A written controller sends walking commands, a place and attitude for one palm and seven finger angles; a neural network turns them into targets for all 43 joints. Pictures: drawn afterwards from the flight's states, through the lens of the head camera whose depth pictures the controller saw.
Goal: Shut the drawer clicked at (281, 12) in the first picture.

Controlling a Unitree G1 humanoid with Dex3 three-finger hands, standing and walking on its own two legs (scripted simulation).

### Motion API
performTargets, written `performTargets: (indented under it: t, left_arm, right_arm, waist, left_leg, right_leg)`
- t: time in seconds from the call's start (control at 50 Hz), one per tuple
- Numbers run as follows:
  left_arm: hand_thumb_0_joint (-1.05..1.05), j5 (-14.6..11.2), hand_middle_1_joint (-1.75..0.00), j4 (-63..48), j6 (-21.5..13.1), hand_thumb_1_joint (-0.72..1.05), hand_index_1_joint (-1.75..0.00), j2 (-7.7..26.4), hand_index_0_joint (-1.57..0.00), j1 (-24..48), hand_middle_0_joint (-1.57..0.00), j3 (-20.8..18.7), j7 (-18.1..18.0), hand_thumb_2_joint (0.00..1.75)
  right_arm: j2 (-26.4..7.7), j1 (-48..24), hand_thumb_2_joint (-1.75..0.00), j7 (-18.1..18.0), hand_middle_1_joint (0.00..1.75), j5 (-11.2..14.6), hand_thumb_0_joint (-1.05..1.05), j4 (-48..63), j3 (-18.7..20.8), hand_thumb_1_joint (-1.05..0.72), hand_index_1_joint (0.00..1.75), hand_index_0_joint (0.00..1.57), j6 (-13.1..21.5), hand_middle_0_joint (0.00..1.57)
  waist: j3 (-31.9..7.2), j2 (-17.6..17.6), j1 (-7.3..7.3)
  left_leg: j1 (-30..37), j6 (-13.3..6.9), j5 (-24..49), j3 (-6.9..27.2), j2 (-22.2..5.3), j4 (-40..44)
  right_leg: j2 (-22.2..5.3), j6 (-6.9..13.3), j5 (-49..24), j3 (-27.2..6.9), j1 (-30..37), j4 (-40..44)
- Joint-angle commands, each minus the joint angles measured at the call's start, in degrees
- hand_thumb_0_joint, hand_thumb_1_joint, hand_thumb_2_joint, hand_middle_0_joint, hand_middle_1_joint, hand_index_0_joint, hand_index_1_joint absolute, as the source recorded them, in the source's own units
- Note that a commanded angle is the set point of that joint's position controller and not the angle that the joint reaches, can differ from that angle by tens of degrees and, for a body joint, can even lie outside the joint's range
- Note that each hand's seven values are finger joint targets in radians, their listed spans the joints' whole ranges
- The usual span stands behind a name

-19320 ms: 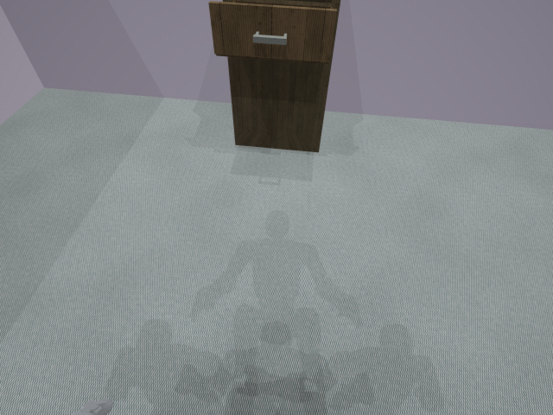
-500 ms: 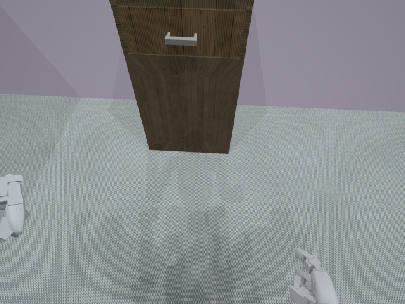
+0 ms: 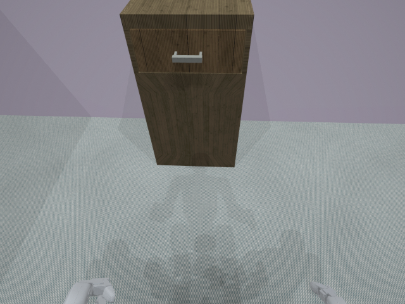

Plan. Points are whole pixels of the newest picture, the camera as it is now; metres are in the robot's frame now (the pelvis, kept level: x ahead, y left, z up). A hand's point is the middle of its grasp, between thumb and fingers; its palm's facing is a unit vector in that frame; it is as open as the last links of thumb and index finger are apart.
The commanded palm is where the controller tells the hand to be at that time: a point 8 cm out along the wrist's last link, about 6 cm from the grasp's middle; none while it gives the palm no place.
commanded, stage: let the arm hang, fingers relaxed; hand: left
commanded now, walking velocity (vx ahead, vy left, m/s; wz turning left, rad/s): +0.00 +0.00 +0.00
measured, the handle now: (187, 56) +1.00 +0.10 +0.00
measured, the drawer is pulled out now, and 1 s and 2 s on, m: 0.00 0.00 0.00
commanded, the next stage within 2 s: look to check the result in 0.88 s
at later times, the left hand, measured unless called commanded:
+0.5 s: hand out of the picture -0.04 +0.19 -0.16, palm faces +0.02 -0.98 -0.22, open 6.6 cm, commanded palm none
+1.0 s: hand out of the picture +0.00 +0.17 -0.16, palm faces +0.01 -0.98 -0.17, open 7.3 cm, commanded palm none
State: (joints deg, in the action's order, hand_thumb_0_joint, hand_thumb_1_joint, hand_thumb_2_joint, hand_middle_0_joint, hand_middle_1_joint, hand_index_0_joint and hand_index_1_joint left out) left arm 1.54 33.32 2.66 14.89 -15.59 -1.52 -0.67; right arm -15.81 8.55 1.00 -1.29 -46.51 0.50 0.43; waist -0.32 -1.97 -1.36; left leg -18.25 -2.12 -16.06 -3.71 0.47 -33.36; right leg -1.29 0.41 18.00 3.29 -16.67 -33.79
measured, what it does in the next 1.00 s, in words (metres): stands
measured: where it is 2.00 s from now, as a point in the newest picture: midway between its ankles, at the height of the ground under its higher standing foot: outside the picture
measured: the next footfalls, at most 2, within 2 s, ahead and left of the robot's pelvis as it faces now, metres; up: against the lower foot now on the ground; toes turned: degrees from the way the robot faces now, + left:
none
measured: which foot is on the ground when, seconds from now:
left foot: down 0.00-1.00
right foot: down 0.00-1.00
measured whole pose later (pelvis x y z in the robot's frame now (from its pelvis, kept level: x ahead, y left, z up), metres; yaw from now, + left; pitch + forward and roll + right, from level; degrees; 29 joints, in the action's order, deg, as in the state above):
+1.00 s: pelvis +0.01 +0.01 +0.01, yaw -2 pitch -1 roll +0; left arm 0.4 65.9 -0.3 7.0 -16.3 -0.4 -2.2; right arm -6.8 16.8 -2.0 -1.0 -66.2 0.6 0.4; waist 1.9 -0.5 -0.5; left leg -10.5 -2.3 -12.0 -5.1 0.4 -23.0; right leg -0.7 -0.1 13.0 1.8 -9.4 -23.0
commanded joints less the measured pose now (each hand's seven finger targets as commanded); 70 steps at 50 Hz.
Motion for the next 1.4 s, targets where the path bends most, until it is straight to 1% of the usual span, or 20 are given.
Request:
performTargets:
  t: [0.0,0.04,0.06,0.08,0.1,0.14,0.16,0.22,0.24,0.34,0.36,0.42,0.6,0.78,0.94,1.02,1.06,1.2,1.3,1.38]
  left_arm:
    - [0.00,-0.67,-1.08,4.00,-2.43,0.90,-1.08,5.78,-0.92,0.27,-0.92,-0.79,-0.37,0.90]
    - [0.00,-0.79,-0.99,9.31,-2.47,0.90,-0.99,5.55,-0.84,-0.64,-0.84,-0.52,-0.44,0.90]
    - [0.00,-0.76,-0.95,11.29,-2.67,0.90,-0.95,6.03,-0.80,-1.01,-0.80,-0.41,-0.45,0.90]
    - [0.00,-0.93,-0.91,13.47,-2.84,0.90,-0.91,4.85,-0.76,-1.55,-0.76,-0.46,-0.56,0.90]
    - [0.00,-1.01,-0.86,15.16,-2.88,0.90,-0.86,4.16,-0.72,-1.76,-0.72,-0.62,-0.69,0.90]
    - [0.00,-1.10,-0.78,18.23,-2.97,0.90,-0.78,4.25,-0.64,-1.68,-0.64,-0.30,-0.59,0.90]
    - [0.00,-1.05,-0.73,19.35,-3.09,0.90,-0.73,4.38,-0.60,-1.66,-0.60,-0.32,-0.63,0.90]
    - [0.00,-1.15,-0.60,22.99,-3.02,0.90,-0.60,3.01,-0.48,-1.75,-0.48,0.03,-0.65,0.90]
    - [0.00,-1.12,-0.56,24.07,-2.97,0.90,-0.56,2.63,-0.44,-1.96,-0.44,0.13,-0.68,0.90]
    - [0.00,-1.07,-0.34,27.82,-3.00,0.90,-0.34,0.87,-0.24,-3.48,-0.24,0.38,-0.99,0.90]
    - [0.00,-1.00,-0.30,28.29,-3.03,0.90,-0.30,0.83,-0.20,-4.09,-0.20,0.34,-1.06,0.90]
    - [0.00,-1.05,-0.30,29.74,-3.16,0.90,-0.30,-0.32,-0.20,-4.78,-0.20,0.47,-1.21,0.90]
    - [0.00,-0.97,-0.30,31.23,-3.35,0.90,-0.30,-2.19,-0.20,-5.40,-0.20,0.35,-1.56,0.90]
    - [0.00,-0.98,-0.30,31.53,-3.62,0.90,-0.30,-2.72,-0.20,-5.17,-0.20,0.13,-1.64,0.90]
    - [0.00,-1.03,-0.30,31.47,-3.81,0.90,-0.30,-2.45,-0.20,-4.49,-0.20,0.01,-1.62,0.90]
    - [0.00,-1.04,-0.30,31.57,-4.02,0.90,-0.30,-2.01,-0.20,-4.20,-0.20,-0.06,-1.62,0.90]
    - [0.00,-0.98,-0.30,31.40,-4.10,0.90,-0.30,-1.35,-0.20,-4.03,-0.20,-0.25,-1.61,0.90]
    - [0.00,-1.01,-0.30,31.52,-4.16,0.90,-0.30,-0.63,-0.20,-2.99,-0.20,-0.19,-1.51,0.90]
    - [0.00,-1.00,-0.30,31.12,-4.27,0.90,-0.30,0.57,-0.20,-1.74,-0.20,-0.34,-1.37,0.90]
    - [0.00,-0.97,-0.30,30.93,-4.49,0.90,-0.30,1.63,-0.20,-0.86,-0.20,-0.53,-1.25,0.90]
  right_arm:
    - [-5.39,0.02,-0.90,-0.89,0.30,-0.26,0.00,1.29,0.54,-0.90,0.30,0.20,0.40,0.20]
    - [-4.32,0.45,-0.90,-1.19,0.30,-0.04,0.00,-1.17,0.35,-0.90,0.30,0.20,0.10,0.20]
    - [-4.32,1.54,-0.90,-1.32,0.30,0.15,0.00,-2.13,0.32,-0.90,0.30,0.20,0.02,0.20]
    - [-3.15,2.36,-0.90,-1.53,0.30,0.06,0.00,-3.55,0.38,-0.90,0.30,0.20,-0.12,0.20]
    - [-2.32,3.51,-0.90,-1.71,0.30,0.02,0.00,-4.69,0.45,-0.90,0.30,0.20,-0.26,0.20]
    - [-1.77,4.72,-0.90,-1.93,0.30,0.18,0.00,-6.67,0.49,-0.90,0.30,0.20,-0.46,0.20]
    - [-2.06,5.58,-0.90,-2.07,0.30,0.29,0.00,-7.34,0.71,-0.90,0.30,0.20,-0.50,0.20]
    - [-1.16,7.99,-0.90,-2.37,0.30,0.33,0.00,-10.08,0.84,-0.90,0.30,0.20,-0.82,0.20]
    - [-0.89,8.54,-0.90,-2.43,0.30,0.34,0.00,-10.95,0.90,-0.90,0.30,0.20,-0.91,0.20]
    - [0.31,11.48,-0.90,-2.74,0.30,0.43,0.00,-13.98,0.92,-0.90,0.30,0.20,-0.71,0.20]
    - [0.44,11.62,-0.90,-2.73,0.30,0.49,0.00,-14.42,0.99,-0.90,0.30,0.20,-0.65,0.20]
    - [1.67,12.14,-0.90,-2.87,0.30,0.44,0.00,-15.65,0.82,-0.90,0.30,0.20,-0.48,0.20]
    - [3.97,12.69,-0.90,-3.11,0.30,0.46,0.00,-17.76,0.60,-0.90,0.30,0.20,-0.03,0.20]
    - [4.24,12.75,-0.90,-3.39,0.30,0.46,0.00,-18.20,0.76,-0.90,0.30,0.20,0.35,0.20]
    - [3.41,12.43,-0.90,-3.54,0.30,0.53,0.00,-18.53,0.85,-0.90,0.30,0.20,0.58,0.20]
    - [2.76,11.99,-0.90,-3.57,0.30,0.57,0.00,-18.57,1.01,-0.90,0.30,0.20,0.67,0.20]
    - [1.98,11.50,-0.90,-3.59,0.30,0.65,0.00,-18.33,1.19,-0.90,0.30,0.20,0.77,0.20]
    - [1.44,10.06,-0.90,-3.53,0.30,0.53,0.00,-18.65,1.21,-0.90,0.30,0.20,0.58,0.20]
    - [0.21,8.79,-0.90,-3.47,0.30,0.49,0.00,-18.41,1.34,-0.90,0.30,0.20,0.69,0.20]
    - [-1.18,7.64,-0.90,-3.43,0.30,0.48,0.00,-18.08,1.55,-0.90,0.30,0.20,0.83,0.20]
  waist:
    - [-0.44,-1.01,1.69]
    - [-0.03,-4.13,1.83]
    - [-0.44,-4.48,1.80]
    - [-1.64,-5.13,1.68]
    - [-1.92,-6.93,1.61]
    - [-1.75,-7.63,1.36]
    - [-1.30,-4.76,1.27]
    - [1.68,-0.54,0.83]
    - [3.00,0.11,0.70]
    - [4.44,3.14,0.65]
    - [4.42,2.54,0.87]
    - [4.16,3.43,0.78]
    - [5.58,1.74,0.94]
    - [4.82,0.69,0.82]
    - [4.07,1.19,0.72]
    - [3.38,2.70,0.62]
    - [2.88,2.03,0.75]
    - [4.71,1.66,0.56]
    - [4.14,1.08,0.56]
    - [2.95,2.21,0.52]
  left_leg:
    - [0.25,-0.96,10.81,9.67,-6.99,11.24]
    - [0.62,-0.52,5.89,8.95,-6.30,12.58]
    - [1.04,-0.27,5.71,8.78,-6.10,12.38]
    - [2.27,-0.10,4.70,8.12,-5.99,12.37]
    - [2.59,-0.08,3.77,7.98,-5.94,12.59]
    - [2.78,0.15,1.40,7.79,-5.83,13.13]
    - [3.70,0.09,2.41,8.16,-6.11,12.92]
    - [3.65,0.01,-1.04,8.14,-6.20,14.20]
    - [3.79,-0.02,-2.10,7.98,-6.22,14.64]
    - [3.86,-0.49,-2.43,8.28,-6.69,16.05]
    - [4.07,-0.55,-1.88,8.01,-6.57,15.95]
    - [5.13,-0.51,-0.16,7.40,-6.44,15.77]
    - [5.41,-0.42,3.00,6.64,-6.47,16.14]
    - [7.09,-0.41,6.89,6.18,-6.71,15.56]
    - [8.54,-0.41,9.65,6.00,-6.89,15.19]
    - [9.80,-0.43,11.64,5.71,-7.06,14.79]
    - [10.36,-0.51,12.90,5.82,-7.05,14.49]
    - [10.07,-0.23,11.38,5.57,-7.02,15.02]
    - [10.65,-0.18,11.66,5.71,-7.16,15.26]
    - [11.60,-0.26,12.52,5.79,-7.43,15.27]
  right_leg:
    - [-3.85,0.84,-4.71,-5.54,4.80,7.90]
    - [-3.81,1.12,-3.41,-6.11,5.78,9.95]
    - [-3.95,1.32,-3.82,-6.18,6.67,10.88]
    - [-4.20,1.57,-3.97,-6.31,7.00,11.76]
    - [-4.32,1.79,-4.13,-6.15,7.57,12.35]
    - [-4.34,2.02,-3.54,-6.20,7.80,13.57]
    - [-4.23,2.10,-4.01,-5.99,7.30,14.00]
    - [-4.33,2.13,-1.12,-5.82,4.93,15.64]
    - [-4.29,2.09,0.04,-5.90,3.64,16.03]
    - [-3.88,1.77,0.07,-5.52,3.03,15.74]
    - [-3.84,1.76,-0.38,-5.53,3.09,15.59]
    - [-4.12,1.58,-1.40,-5.46,2.77,15.50]
    - [-4.09,1.26,-4.67,-5.47,2.75,14.76]
    - [-4.09,1.30,-7.58,-5.74,3.64,14.75]
    - [-4.10,1.22,-9.16,-5.76,4.48,14.87]
    - [-4.36,1.25,-10.43,-5.75,4.84,14.99]
    - [-4.39,1.33,-11.29,-5.82,5.13,14.93]
    - [-4.54,1.42,-10.79,-6.23,4.79,16.04]
    - [-4.62,1.51,-11.13,-6.40,5.29,16.35]
    - [-4.76,1.67,-12.33,-6.65,5.80,16.50]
